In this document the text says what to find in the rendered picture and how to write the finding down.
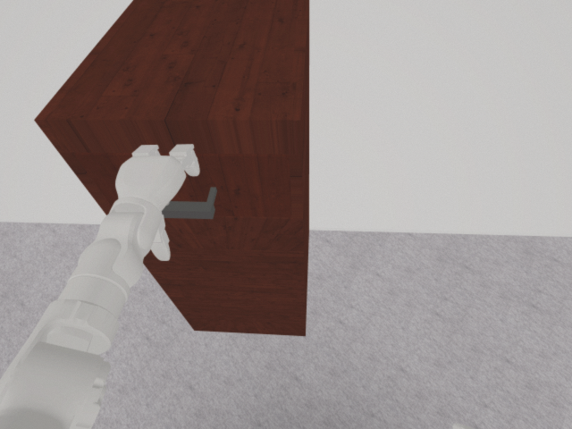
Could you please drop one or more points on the cabinet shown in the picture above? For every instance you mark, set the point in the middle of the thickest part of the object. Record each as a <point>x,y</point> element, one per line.
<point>229,77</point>

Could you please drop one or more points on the handle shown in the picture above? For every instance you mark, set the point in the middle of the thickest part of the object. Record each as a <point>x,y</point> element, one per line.
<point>192,210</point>

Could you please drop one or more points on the robot left upper arm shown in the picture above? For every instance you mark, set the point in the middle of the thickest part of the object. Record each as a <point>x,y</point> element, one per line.
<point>55,388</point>

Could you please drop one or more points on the left robot hand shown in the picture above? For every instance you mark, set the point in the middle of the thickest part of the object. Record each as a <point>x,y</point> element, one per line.
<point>157,179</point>

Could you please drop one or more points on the drawer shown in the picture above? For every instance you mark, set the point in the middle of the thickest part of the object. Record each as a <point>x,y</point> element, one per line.
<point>247,184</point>

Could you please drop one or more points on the left robot forearm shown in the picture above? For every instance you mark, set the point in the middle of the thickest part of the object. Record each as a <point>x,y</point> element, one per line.
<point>85,315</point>

